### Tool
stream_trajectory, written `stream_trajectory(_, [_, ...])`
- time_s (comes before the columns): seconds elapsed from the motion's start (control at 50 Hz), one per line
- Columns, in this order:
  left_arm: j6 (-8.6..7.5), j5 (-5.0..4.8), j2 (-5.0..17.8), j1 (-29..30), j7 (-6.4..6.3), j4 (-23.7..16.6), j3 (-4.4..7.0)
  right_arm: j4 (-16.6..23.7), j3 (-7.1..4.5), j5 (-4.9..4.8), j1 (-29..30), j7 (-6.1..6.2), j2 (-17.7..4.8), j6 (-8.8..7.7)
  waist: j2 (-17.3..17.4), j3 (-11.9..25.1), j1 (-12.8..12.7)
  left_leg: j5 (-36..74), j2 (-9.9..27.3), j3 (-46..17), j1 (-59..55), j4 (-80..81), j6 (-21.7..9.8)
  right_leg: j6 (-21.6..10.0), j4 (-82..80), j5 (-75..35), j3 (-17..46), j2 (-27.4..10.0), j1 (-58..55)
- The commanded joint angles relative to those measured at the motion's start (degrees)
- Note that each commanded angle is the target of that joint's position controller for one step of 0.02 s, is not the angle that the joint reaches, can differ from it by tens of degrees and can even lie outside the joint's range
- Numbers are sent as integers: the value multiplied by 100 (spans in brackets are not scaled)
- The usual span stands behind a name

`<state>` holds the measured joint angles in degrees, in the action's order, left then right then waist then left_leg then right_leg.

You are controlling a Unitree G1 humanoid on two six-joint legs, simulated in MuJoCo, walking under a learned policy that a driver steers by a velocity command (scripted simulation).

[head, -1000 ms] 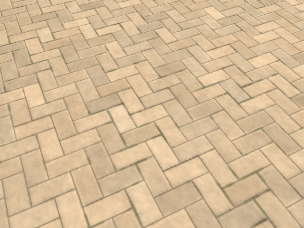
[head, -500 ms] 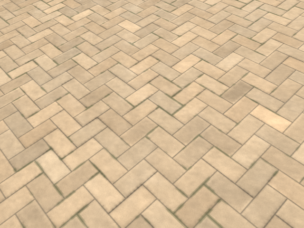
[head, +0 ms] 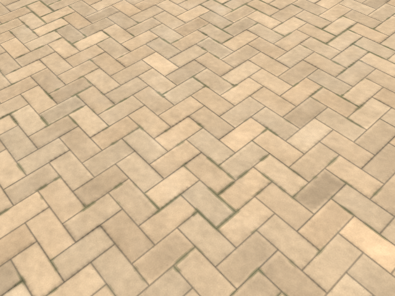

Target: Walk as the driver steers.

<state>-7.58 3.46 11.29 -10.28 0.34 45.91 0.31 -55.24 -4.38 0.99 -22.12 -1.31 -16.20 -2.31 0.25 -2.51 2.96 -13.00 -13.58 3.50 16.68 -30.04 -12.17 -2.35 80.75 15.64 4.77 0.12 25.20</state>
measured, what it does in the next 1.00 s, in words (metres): walks ahead, turning left: right foot, then left foot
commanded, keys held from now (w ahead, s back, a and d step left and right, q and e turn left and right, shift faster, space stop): w+q+shift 0.58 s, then w+e+shift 0.20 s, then e+shift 0.22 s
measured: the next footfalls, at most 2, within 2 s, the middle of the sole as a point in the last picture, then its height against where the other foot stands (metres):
right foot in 0.30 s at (247, 281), level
left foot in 0.74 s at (136, 219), level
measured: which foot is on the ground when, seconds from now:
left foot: down 0.00-0.28, up 0.30-0.72, down 0.74-1.00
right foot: up 0.00-0.28, down 0.30-0.74, up 0.76-1.00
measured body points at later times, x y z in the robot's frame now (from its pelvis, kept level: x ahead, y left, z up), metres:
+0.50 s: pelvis +0.46 -0.02 +0.02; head +0.49 +0.00 +0.47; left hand +0.38 +0.28 -0.09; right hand +0.73 -0.22 -0.07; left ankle +0.41 +0.07 -0.61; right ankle +0.48 -0.14 -0.72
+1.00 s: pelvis +0.83 +0.21 +0.02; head +0.87 +0.23 +0.47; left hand +0.79 +0.49 -0.10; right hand +1.00 -0.01 -0.10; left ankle +0.75 +0.23 -0.72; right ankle +0.99 +0.12 -0.64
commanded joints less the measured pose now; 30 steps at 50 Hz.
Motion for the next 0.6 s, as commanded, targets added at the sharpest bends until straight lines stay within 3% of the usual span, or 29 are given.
stream_trajectory(0.02, [138, 162, 582, -101, 39, -631, 19, 406, 3, -88, 95, 71, -353, -290, -713, -332, -632, -329, 1813, -3183, 89, 2116, -776, 270, -495, 54, 49, -575, 1396])
stream_trajectory(0.06, [222, 141, 559, 654, 69, -1034, -64, 494, -19, -126, -35, 62, -532, -393, -533, -590, -480, 467, 1466, -2670, 825, 2361, -665, 443, -1636, -470, -357, -627, 1152])
stream_trajectory(0.08, [216, 78, 552, 1098, 102, -1224, -97, 494, -25, -128, -213, 75, -539, -405, -389, -680, -317, 1155, 1351, -2518, 971, 2370, -544, 501, -2271, -914, -527, -570, 983])
stream_trajectory(0.12, [201, -12, 415, 1656, 161, -1419, -172, 448, -59, -165, -619, 74, -552, -384, -120, -534, 48, 2544, 1142, -2311, 661, 2137, -137, 469, -3402, -1905, -700, -333, 591])
stream_trajectory(0.18, [201, -118, 439, 1999, 128, -1593, -201, 426, -125, -177, -1020, 75, -718, -315, 320, -124, 405, 3948, 1233, -2420, -621, 1706, 93, 348, -4344, -2251, -780, 53, 527])
stream_trajectory(0.22, [175, -150, 556, 1876, 59, -1651, -172, 501, -150, -154, -846, 117, -769, -300, 454, 135, 254, 4720, 1252, -2451, -1053, 1147, 251, 251, -5058, -2060, -659, 233, -133])
stream_trajectory(0.24, [159, -173, 779, 1531, -3, -1583, -83, 561, -182, -145, -720, 135, -893, -324, 530, 472, 67, 5176, 1315, -2578, -1145, 631, 344, 206, -5212, -1914, -535, 330, -845])
stream_trajectory(0.26, [131, -217, 1116, 837, -79, -1431, 60, 651, -233, -114, -450, 122, -1114, -359, 566, 910, -370, 5256, 1359, -2689, -1169, -244, 413, 155, -5280, -1646, -326, 281, -1659])
stream_trajectory(0.28, [108, -239, 1417, -326, -166, -1122, 202, 799, -291, -106, 39, 86, -1316, -400, 515, 1411, -1064, 4787, 1223, -2641, -780, -1400, 446, 95, -5357, -1346, -166, 24, -2828])
stream_trajectory(0.3, [112, -108, 1808, -1603, -296, -855, 378, 979, -186, -78, 281, 60, -849, -463, 67, 2093, -1513, 2970, 1039, -2314, 80, -2990, 409, -42, -5006, 85, 480, -866, -4250])
stream_trajectory(0.32, [118, 203, 2015, -1570, -284, -845, 439, 1184, 80, -404, -546, 111, 177, -416, -1656, 2804, -796, -1841, 549, -1555, 1971, -4795, 563, -624, -5372, 559, 3279, -2878, -5759])
stream_trajectory(0.34, [186, 62, 1790, -1220, -174, -869, 518, 1276, 79, -323, -366, 181, -430, -306, -1529, 2811, -827, -1222, 985, -1161, 2550, -5189, 468, -791, -6001, 1899, 4247, -2734, -5241])
stream_trajectory(0.36, [196, -8, 1163, -719, -135, -912, 397, 1233, 18, -159, 231, 151, -631, -219, -833, 1751, -816, -507, 1286, -1031, 2672, -4938, 491, -654, -6335, 2174, 3285, -2306, -4201])
stream_trajectory(0.38, [193, -23, 919, -568, -100, -797, 344, 1280, 11, -56, 496, 69, -595, -156, -333, 1087, -727, -281, 1429, -932, 2634, -4759, 531, -585, -6448, 1411, 2522, -2093, -3422])
stream_trajectory(0.4, [177, -1, 856, -669, -101, -646, 325, 1339, 18, 24, 700, -22, -489, -90, -190, 767, -660, -270, 1588, -904, 2610, -4697, 551, -509, -6553, 724, 1923, -1916, -2949])
stream_trajectory(0.44, [86, -101, 645, -983, -57, -262, 269, 1570, 101, 102, 856, -162, -138, 65, -420, 317, -439, -284, 1851, -837, 2670, -4648, 572, -387, -6763, -12, 1042, -1736, -2302])
stream_trajectory(0.48, [1, -237, 581, -1049, 16, -67, 260, 1862, 175, 119, 1211, -237, -14, 168, -494, 142, -303, -69, 2015, -742, 2992, -4597, 578, -245, -6961, -758, 296, -1679, -2133])
stream_trajectory(0.5, [-30, -251, 627, -1001, 36, -39, 262, 2026, 206, 132, 1401, -275, -22, 182, -541, 69, -242, 219, 2018, -652, 2996, -4466, 588, -182, -7068, -1187, -104, -1616, -1950])
stream_trajectory(0.56, [-106, -204, 808, -827, 41, 42, 278, 2313, 253, 78, 1884, -346, -161, 190, -511, -260, -83, 1193, 1951, -357, 2754, -3532, 569, 1, -7310, -2239, -1214, -1277, -1572])
stream_trajectory(0.6, [-125, -192, 914, -1140, 25, 184, 274, 2449, 320, 122, 2401, -423, -161, 158, -187, -586, -221, 1533, 1778, 13, 2338, -2349, 449, 72, -7571, -2796, -1642, -1113, -1502])
Velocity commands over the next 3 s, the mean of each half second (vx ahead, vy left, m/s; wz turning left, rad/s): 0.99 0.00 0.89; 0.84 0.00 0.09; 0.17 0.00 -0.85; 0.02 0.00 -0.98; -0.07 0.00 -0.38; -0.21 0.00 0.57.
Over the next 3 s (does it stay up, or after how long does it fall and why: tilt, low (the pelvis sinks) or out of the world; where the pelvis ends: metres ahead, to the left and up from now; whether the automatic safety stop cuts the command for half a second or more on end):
stays up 0.98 0.43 0.03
